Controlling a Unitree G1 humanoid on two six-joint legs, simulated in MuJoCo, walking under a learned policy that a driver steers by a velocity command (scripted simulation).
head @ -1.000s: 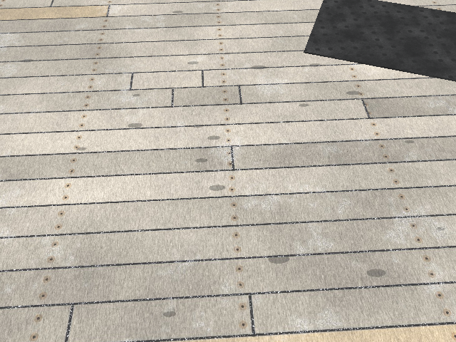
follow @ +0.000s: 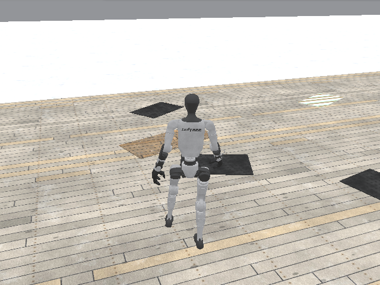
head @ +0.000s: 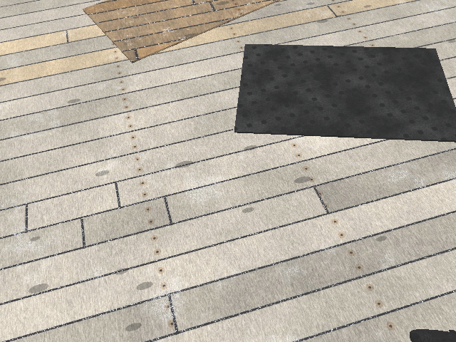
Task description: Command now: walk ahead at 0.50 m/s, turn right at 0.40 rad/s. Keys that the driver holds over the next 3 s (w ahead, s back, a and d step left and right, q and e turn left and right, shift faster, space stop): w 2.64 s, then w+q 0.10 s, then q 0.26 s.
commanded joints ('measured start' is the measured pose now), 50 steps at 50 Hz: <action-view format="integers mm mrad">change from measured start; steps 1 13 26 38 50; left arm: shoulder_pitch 32 -68 -344 -48 -26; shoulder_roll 155 154 58 169 179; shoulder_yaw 33 15 -15 21 23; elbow -39 -111 -206 -141 -72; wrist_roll -6 -4 2 11 7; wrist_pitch -9 -28 -21 -20 -31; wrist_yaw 10 1 -23 -28 -9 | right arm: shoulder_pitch -96 209 348 261 34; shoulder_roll -47 -94 -151 -141 -44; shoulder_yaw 0 -14 -19 -1 14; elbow -79 -9 75 19 -53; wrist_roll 9 3 23 40 9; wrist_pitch -18 -9 10 -12 25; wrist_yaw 15 33 12 14 21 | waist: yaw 8 -126 -152 5 -30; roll -118 13 30 -110 -82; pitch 8 -43 28 -138 25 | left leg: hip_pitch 136 662 545 -110 22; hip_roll -51 205 106 7 32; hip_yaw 46 -345 3 22 75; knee -94 -372 -470 635 54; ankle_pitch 108 -322 1 -446 52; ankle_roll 1 265 226 77 24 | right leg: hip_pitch -87 -636 -475 242 -41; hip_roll -226 -164 -173 -405 -276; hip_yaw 149 6 -100 335 -36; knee -88 911 280 -19 -189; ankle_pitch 130 -165 300 6 226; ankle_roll -128 30 77 -168 -125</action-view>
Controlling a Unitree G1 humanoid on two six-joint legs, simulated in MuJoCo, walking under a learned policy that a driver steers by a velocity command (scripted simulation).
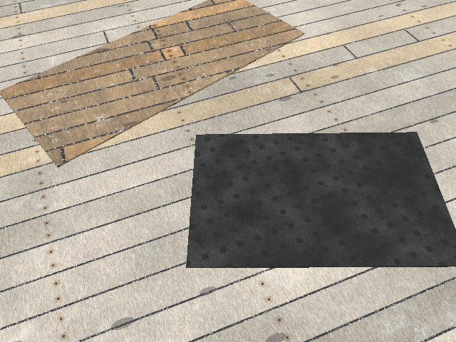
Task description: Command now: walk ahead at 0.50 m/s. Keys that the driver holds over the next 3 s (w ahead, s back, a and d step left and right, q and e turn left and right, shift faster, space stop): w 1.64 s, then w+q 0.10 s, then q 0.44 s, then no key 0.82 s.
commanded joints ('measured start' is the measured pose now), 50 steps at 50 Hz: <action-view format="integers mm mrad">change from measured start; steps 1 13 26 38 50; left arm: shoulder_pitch -14 19 -268 83 -93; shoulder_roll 170 153 56 294 145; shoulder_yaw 36 18 8 81 31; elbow -46 -47 -119 -61 -40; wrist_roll -10 -31 -2 15 4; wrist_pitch -12 -26 5 -11 -22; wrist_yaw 11 6 8 -11 4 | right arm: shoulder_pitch -91 279 194 330 61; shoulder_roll -29 -170 -130 -43 -48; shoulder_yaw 3 -44 -32 -4 -21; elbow -72 -5 30 44 -14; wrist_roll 5 7 2 -7 -2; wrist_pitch -14 -16 -28 7 1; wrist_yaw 11 22 -3 -15 -10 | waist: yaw -3 -174 -98 46 -57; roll -91 142 14 -178 -96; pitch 46 -263 36 -330 22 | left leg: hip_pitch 67 998 543 274 7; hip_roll -30 229 47 -85 22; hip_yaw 33 -573 -25 95 -10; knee -139 -462 -661 256 105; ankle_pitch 130 -322 49 57 -35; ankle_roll -2 289 207 50 -2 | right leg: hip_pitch -65 -688 -575 388 -87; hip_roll -249 -78 -189 -368 -277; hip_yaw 113 163 73 415 175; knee -110 1089 468 285 -116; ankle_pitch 187 -361 274 107 203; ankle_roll -146 23 65 -206 -176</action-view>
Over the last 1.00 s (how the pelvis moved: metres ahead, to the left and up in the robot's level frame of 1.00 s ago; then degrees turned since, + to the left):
0.56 -0.03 0.00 -5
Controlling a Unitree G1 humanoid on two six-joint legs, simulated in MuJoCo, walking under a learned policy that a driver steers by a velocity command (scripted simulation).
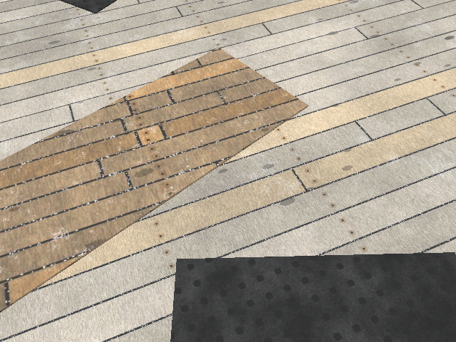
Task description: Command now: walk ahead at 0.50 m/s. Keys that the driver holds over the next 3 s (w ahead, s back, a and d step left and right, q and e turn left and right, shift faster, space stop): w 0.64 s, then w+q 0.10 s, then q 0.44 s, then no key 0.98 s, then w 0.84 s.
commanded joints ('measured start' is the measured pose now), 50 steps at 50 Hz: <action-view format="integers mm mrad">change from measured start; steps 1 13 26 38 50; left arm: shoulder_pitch -42 31 -132 -349 -248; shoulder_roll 157 186 87 114 137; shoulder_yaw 32 42 22 19 30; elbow -54 16 -70 -150 -96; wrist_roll -6 -24 -8 -16 30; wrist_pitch -15 37 20 -19 5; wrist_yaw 16 34 29 -16 26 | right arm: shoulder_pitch -24 30 97 215 179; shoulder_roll -39 -127 -112 -149 -44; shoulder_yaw -8 -38 -27 -40 -42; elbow -54 -57 7 83 -35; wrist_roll -6 5 -11 14 14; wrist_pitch -6 -30 -41 4 95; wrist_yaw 3 41 15 -11 -37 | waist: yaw -29 -121 -45 -69 -89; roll -98 -117 9 39 -168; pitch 20 -91 4 52 -76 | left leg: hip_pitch -25 378 497 667 130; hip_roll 16 -126 98 118 -31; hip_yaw -9 88 -137 -105 -10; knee -160 -490 -856 -703 154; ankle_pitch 178 124 178 322 -211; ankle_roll -17 95 233 160 -49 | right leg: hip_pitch -14 185 -531 -384 -111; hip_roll -254 -263 -218 -114 -375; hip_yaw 158 74 120 85 97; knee -174 214 636 190 -41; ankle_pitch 187 595 39 132 440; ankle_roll -152 -56 69 38 -168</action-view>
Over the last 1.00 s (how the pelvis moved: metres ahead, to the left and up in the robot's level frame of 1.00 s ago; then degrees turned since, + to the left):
0.56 0.00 0.00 0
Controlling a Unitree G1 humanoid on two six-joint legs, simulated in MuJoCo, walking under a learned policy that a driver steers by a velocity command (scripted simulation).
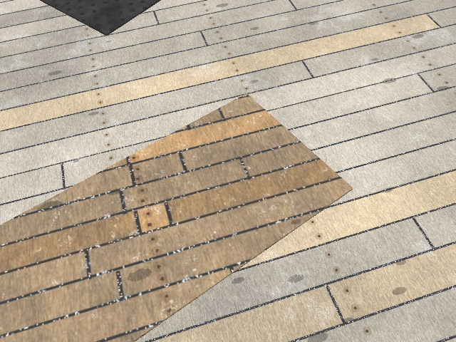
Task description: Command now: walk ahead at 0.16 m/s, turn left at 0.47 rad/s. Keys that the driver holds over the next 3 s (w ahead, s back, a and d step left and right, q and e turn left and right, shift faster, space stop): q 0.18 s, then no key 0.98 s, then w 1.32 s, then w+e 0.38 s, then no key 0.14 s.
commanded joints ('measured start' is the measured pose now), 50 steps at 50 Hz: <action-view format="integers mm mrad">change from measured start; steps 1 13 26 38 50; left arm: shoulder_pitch -45 -19 -18 -27 25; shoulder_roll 151 215 111 141 116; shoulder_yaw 37 57 27 10 -7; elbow -44 -3 41 111 166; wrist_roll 3 -59 -35 -14 -22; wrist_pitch -8 69 92 48 60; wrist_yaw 17 31 42 13 30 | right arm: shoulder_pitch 84 -53 -152 -168 -128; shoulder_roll -33 -64 -92 -58 -47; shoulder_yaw -17 -29 -3 14 16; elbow -68 -174 -127 -32 89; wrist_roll -7 -21 -43 -39 -33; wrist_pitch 29 45 -20 4 -3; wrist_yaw -5 54 10 6 5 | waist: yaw -32 -20 26 8 23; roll -157 -124 82 -119 -37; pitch -125 -114 -179 -63 -63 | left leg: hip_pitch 7 226 367 397 378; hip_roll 56 -17 173 -7 -5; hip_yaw -21 89 -129 -22 -11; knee -60 -643 -795 -712 -733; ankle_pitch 104 284 692 339 388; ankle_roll -8 79 269 75 58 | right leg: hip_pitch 79 216 -33 40 124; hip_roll -295 -291 -40 -80 -45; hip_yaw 139 8 131 178 145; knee -204 -20 361 -93 -62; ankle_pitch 402 218 -260 -99 -14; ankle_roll -198 -82 110 29 19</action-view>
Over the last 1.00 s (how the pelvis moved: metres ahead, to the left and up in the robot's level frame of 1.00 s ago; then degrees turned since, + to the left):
0.53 0.01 -0.01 9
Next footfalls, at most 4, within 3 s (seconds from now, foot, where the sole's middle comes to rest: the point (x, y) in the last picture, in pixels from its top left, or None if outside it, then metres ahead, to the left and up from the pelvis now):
0.28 left None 0.13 0.15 -0.78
0.64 right None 0.15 -0.10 -0.78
1.88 right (245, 299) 0.56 0.00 -0.78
2.42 left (153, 225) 0.82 0.30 -0.78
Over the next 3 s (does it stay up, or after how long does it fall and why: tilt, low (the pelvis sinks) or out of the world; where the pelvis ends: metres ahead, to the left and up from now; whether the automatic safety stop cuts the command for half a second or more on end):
stays up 1.00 0.18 -0.02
